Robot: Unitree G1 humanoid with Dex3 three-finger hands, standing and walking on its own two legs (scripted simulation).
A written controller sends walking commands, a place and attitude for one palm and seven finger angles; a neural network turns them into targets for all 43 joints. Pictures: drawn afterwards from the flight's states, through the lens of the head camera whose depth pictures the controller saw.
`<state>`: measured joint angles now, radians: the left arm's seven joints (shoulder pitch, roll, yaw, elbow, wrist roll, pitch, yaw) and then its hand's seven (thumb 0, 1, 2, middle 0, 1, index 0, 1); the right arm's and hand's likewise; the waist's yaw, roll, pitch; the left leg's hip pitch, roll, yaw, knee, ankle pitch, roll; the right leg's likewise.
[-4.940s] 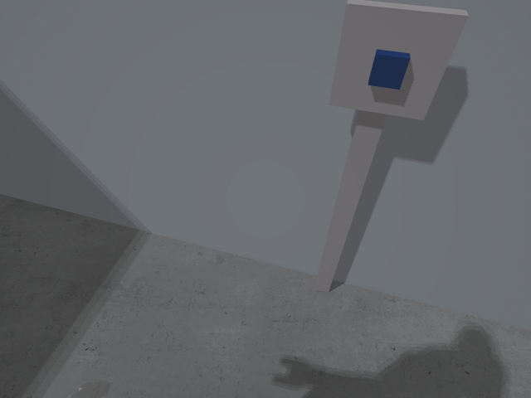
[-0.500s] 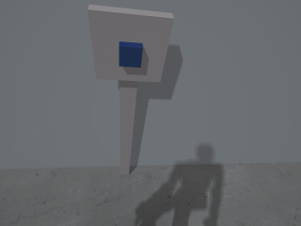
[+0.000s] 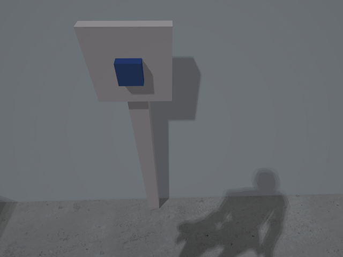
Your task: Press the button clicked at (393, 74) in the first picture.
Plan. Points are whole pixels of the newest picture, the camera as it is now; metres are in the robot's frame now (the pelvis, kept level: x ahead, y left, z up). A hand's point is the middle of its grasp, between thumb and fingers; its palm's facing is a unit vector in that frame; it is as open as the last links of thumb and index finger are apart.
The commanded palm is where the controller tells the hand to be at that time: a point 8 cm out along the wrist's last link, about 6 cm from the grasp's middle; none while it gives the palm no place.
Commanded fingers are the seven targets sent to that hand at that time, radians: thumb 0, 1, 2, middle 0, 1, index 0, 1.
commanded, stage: come to a stop and stand still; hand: left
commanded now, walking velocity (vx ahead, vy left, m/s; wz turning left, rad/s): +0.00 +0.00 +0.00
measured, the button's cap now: (130, 71) +0.48 +0.12 +0.20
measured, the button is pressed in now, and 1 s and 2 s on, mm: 0 0 0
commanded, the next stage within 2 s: look again from close up in 0.64 s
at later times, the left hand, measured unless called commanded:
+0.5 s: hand out of the picture -0.06 +0.13 -0.17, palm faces +0.04 -0.99 -0.16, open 7.4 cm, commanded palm none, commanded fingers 0.00 0.90 0.90 -0.20 -0.30 -0.20 -0.30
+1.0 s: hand out of the picture -0.05 +0.19 -0.18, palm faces +0.00 -0.98 -0.19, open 7.3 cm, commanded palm none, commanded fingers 0.00 0.90 0.90 -0.20 -0.30 -0.20 -0.30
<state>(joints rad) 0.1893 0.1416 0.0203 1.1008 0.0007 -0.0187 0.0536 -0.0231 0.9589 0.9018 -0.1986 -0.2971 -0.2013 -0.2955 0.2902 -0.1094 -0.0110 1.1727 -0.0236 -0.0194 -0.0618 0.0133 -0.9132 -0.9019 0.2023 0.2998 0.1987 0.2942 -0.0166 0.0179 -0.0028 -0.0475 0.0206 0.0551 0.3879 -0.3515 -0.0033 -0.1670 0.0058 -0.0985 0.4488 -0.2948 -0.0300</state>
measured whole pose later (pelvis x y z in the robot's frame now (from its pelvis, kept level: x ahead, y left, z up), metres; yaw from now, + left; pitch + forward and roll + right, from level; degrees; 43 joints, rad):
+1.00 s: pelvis -0.06 +0.03 +0.00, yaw -1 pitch -2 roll -1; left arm 0.29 0.15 -0.01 1.11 0.02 -0.01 0.04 0.01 0.92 0.90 -0.20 -0.30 -0.20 -0.30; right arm 0.33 -0.14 0.00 1.07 -0.03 -0.01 -0.03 0.01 -0.91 -0.90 0.20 0.30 0.20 0.29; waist -0.02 0.02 -0.02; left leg -0.18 0.00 0.07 0.53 -0.32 0.04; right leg -0.24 -0.02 -0.08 0.50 -0.22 -0.01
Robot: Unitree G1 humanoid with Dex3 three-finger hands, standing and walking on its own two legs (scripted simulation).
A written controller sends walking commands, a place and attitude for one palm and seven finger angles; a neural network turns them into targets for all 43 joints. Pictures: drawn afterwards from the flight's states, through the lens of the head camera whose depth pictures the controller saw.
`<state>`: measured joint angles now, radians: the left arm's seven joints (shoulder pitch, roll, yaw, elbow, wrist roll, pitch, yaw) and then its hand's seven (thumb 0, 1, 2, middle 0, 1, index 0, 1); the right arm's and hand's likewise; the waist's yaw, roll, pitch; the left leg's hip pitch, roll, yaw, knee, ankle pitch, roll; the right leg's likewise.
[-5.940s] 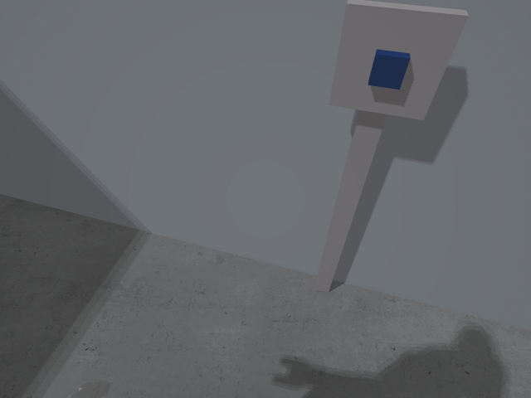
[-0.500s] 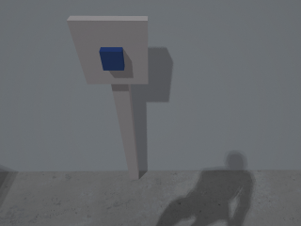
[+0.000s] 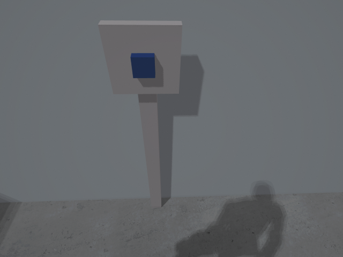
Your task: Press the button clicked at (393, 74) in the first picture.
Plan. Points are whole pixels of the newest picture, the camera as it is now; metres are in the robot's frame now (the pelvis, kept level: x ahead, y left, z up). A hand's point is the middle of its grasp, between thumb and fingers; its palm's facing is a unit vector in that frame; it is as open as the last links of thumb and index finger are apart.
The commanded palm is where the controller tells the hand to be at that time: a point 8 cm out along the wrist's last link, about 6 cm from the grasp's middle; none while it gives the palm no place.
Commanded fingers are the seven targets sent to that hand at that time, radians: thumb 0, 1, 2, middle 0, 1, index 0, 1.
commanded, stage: look again from close up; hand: left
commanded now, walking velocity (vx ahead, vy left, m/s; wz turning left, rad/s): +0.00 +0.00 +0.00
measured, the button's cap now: (143, 65) +0.54 +0.10 +0.20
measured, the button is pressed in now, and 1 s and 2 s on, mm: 0 0 0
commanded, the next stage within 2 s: shuffle to correct the standing spot in 0.20 s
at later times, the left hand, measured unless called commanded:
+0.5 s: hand out of the picture -0.04 +0.17 -0.18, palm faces +0.01 -0.99 -0.13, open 7.4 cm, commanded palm none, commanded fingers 0.00 0.90 0.90 -0.20 -0.30 -0.20 -0.30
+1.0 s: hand out of the picture +0.04 +0.09 -0.19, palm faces +0.13 -0.99 -0.07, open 7.4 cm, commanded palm none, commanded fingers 0.00 0.90 0.90 -0.20 -0.30 -0.20 -0.30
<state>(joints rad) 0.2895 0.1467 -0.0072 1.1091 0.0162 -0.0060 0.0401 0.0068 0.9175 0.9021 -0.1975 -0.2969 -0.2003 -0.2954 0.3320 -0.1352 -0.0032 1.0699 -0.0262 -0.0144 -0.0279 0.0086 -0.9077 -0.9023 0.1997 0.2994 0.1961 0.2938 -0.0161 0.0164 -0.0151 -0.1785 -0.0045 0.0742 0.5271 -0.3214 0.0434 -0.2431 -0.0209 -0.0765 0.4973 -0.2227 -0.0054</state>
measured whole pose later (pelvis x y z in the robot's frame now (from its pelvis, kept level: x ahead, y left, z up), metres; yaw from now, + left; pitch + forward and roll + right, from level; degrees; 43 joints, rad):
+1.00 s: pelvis +0.09 -0.05 -0.01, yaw +5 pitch +1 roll -1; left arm 0.38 0.11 0.02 1.06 0.03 0.02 0.01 0.00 0.91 0.90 -0.20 -0.30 -0.20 -0.30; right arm 0.24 -0.14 -0.04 1.04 -0.03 -0.02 -0.05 0.02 -0.94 -0.90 0.20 0.30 0.20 0.29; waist 0.00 -0.05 0.02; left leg -0.33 0.04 0.14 0.62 -0.29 0.05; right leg -0.23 0.05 -0.17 0.60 -0.38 -0.08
